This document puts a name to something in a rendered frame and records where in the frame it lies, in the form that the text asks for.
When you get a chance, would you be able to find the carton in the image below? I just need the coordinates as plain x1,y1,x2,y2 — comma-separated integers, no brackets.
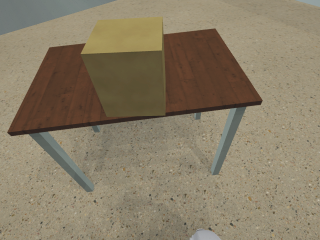
80,16,166,117

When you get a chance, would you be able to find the right robot thigh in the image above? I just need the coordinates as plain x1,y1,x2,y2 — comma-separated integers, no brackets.
189,230,221,240

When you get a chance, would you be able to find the table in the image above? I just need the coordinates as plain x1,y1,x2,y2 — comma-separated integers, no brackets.
7,28,263,192

